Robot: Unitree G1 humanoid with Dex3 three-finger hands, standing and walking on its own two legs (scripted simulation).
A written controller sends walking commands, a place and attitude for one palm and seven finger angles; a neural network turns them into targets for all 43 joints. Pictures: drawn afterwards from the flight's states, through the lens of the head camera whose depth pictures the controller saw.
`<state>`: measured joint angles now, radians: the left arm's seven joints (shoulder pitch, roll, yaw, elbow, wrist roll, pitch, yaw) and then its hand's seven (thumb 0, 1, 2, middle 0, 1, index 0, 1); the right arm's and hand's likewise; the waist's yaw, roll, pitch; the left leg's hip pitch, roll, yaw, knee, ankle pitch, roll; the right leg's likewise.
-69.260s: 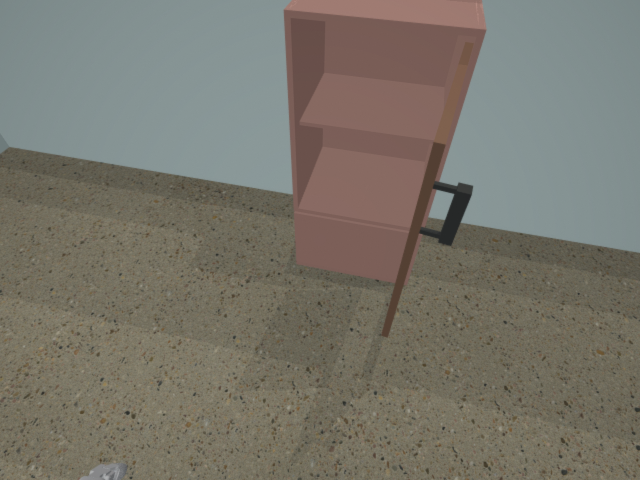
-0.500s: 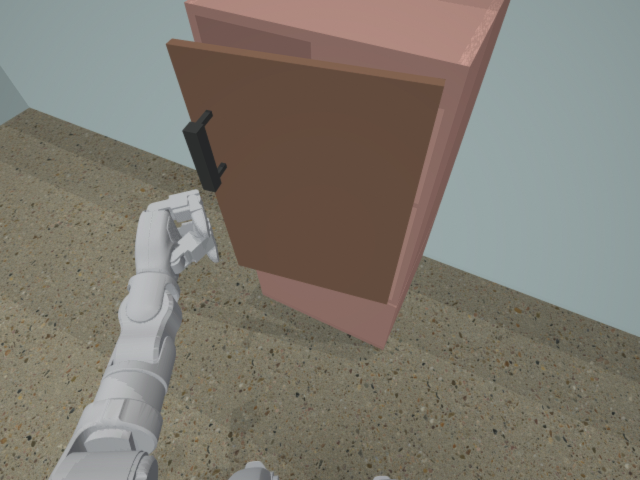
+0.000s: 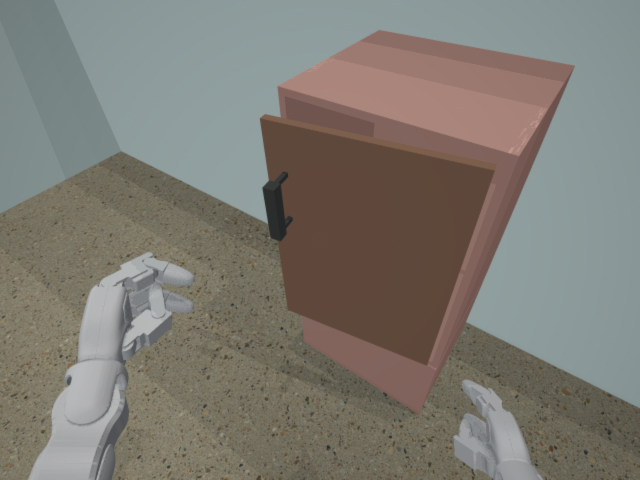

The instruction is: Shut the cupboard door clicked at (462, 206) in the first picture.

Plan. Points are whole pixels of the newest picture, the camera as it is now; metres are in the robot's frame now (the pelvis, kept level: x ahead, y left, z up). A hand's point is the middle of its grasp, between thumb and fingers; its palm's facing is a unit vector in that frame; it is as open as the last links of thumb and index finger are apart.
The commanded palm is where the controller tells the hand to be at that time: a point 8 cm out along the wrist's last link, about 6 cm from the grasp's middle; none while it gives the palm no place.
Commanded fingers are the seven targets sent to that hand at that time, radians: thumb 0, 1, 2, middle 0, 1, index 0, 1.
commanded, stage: draw the hand back to the body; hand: left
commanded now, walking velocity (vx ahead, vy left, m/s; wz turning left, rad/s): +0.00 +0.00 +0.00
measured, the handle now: (280, 205) +0.62 +0.15 -0.02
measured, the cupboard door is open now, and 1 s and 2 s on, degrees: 9 9 9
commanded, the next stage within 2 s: step back with the hand held close in 0.70 s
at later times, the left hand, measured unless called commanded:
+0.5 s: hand (50, 352) +0.18 +0.27 +0.16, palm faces +0.50 -0.77 -0.40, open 7.1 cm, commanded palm +0.14 +0.30 +0.18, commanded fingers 0.00 0.90 0.90 -0.20 -0.30 -0.20 -0.30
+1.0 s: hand (67, 339) +0.20 +0.27 +0.16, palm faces +0.42 -0.78 -0.46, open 7.4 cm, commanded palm +0.14 +0.30 +0.18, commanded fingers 0.00 0.90 0.90 -0.20 -0.30 -0.20 -0.30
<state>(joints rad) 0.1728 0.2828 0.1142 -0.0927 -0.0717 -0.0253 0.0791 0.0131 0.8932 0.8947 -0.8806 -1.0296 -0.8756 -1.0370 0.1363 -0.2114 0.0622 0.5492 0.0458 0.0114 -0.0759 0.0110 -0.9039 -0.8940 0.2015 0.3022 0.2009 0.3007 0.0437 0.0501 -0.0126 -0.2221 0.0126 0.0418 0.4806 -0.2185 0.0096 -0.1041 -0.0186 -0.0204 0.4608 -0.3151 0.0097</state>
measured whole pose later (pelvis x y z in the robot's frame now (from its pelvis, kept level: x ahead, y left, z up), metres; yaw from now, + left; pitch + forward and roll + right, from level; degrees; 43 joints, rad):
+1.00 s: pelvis +0.00 +0.00 +0.00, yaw +0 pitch -1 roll -1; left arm 0.49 0.37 0.38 -0.36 -0.07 -0.14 0.10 0.01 0.89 0.89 -0.21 -0.30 -0.21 -0.30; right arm 0.18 -0.24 0.01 0.61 0.02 -0.03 -0.07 0.01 -0.90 -0.89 0.20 0.30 0.20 0.30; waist 0.03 0.08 -0.01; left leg -0.26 0.03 0.03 0.49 -0.22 0.01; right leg -0.12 0.00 -0.03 0.42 -0.29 0.01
